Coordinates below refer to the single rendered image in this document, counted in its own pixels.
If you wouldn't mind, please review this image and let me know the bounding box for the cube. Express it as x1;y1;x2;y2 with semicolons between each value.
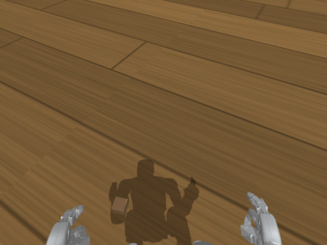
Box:
111;197;129;215

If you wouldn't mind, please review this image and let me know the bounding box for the right robot hand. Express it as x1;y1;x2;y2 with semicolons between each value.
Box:
241;192;282;245

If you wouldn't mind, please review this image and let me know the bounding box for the left robot hand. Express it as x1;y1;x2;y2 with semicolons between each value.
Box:
46;205;90;245

